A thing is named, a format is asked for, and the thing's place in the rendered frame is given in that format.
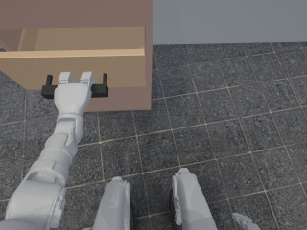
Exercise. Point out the drawer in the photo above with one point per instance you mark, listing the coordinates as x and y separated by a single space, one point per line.
118 52

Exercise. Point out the left robot hand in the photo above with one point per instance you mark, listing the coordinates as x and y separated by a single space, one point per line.
73 97

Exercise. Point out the right robot hand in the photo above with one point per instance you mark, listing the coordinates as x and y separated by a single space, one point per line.
245 222

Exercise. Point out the handle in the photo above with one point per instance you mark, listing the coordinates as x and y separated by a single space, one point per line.
99 90

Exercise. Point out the right robot foot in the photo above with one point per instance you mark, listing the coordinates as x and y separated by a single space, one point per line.
173 211

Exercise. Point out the robot left forearm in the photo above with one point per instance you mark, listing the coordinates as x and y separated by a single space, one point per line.
52 166

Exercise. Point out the right robot shin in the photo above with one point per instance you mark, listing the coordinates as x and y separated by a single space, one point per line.
178 218

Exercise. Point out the left robot upper arm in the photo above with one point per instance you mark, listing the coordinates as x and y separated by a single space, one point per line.
37 206

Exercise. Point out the cabinet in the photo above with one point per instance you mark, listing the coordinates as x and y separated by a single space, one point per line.
16 15

